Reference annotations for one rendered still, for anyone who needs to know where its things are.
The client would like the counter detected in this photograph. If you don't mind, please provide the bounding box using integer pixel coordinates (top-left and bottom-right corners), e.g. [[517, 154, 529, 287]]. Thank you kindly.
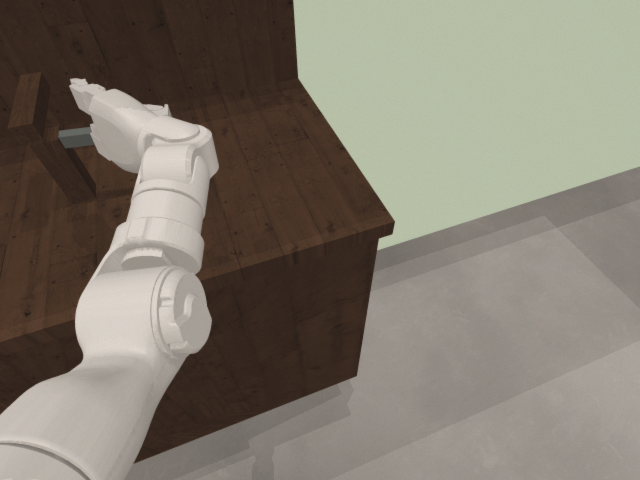
[[0, 0, 395, 464]]

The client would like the tap lever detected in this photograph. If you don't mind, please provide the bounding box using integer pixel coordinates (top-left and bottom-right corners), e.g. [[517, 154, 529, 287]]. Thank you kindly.
[[58, 112, 173, 149]]

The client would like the left robot forearm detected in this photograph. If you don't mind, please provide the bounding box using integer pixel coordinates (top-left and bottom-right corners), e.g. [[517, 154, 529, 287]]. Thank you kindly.
[[75, 116, 219, 347]]

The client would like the left robot hand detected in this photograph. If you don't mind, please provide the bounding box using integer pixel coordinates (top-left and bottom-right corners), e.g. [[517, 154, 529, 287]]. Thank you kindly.
[[69, 78, 172, 174]]

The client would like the robot left upper arm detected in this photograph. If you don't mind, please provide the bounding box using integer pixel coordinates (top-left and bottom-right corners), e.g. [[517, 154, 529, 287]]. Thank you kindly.
[[0, 265, 212, 480]]

